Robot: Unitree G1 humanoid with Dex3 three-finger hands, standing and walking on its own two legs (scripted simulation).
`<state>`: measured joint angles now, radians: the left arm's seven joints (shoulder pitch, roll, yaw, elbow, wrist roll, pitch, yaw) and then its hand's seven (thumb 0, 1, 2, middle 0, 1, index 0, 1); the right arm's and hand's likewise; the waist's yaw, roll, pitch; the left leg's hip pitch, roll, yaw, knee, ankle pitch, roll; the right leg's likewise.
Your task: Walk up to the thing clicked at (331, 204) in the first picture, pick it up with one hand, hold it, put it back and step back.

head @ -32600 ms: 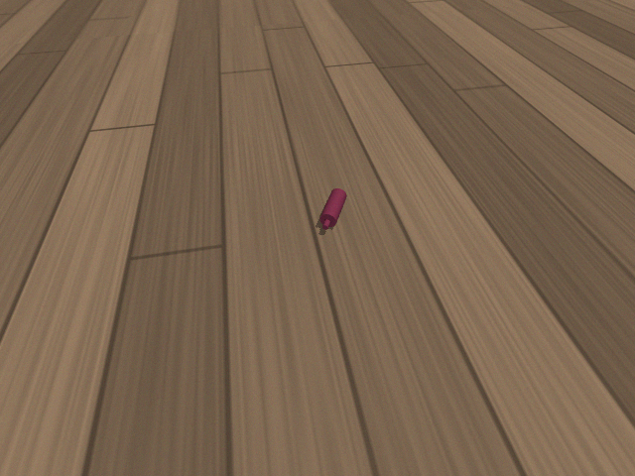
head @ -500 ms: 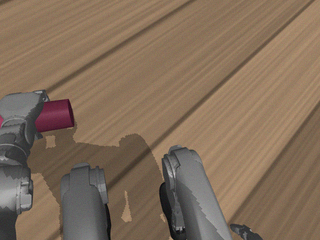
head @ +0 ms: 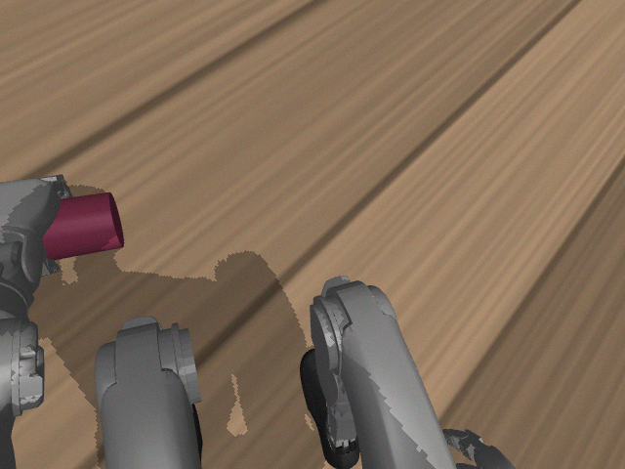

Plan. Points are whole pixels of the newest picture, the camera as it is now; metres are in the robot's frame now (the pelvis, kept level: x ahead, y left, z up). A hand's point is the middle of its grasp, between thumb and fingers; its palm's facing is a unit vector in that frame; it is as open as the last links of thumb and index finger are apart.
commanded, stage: lower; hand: left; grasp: from above
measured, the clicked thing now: (15, 236) +0.45 +0.31 -0.20
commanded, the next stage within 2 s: rest in 0.10 s
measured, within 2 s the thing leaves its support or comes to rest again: rests again in 1.90 s
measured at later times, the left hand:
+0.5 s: hand (57, 238) +0.46 +0.28 -0.24, palm faces -0.48 -0.10 -0.87, open 10.8 cm
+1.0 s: hand (63, 238) +0.46 +0.27 -0.26, palm faces -0.46 -0.11 -0.88, open 10.7 cm
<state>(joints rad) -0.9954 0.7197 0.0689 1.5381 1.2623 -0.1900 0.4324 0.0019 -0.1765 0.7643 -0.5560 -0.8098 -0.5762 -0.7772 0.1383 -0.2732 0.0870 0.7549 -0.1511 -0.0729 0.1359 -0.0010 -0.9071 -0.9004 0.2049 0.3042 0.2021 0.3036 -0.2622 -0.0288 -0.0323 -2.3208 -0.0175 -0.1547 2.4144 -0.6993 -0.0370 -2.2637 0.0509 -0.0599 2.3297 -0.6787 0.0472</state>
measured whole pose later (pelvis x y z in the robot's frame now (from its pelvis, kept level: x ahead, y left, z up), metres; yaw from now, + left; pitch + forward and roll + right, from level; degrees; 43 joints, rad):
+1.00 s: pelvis +0.00 +0.01 -0.02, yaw -4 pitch +31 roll -11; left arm -1.03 0.87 0.12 1.70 1.27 -0.19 0.60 0.00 -0.13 0.65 -0.60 -0.70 -0.63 -0.66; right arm 0.10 -0.31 0.21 0.73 -0.23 -0.19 0.24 0.00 -0.90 -0.90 0.20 0.30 0.20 0.30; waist -0.35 -0.09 0.09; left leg -2.35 -0.01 -0.23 2.53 -0.73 -0.03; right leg -2.28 0.08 -0.12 2.39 -0.68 0.06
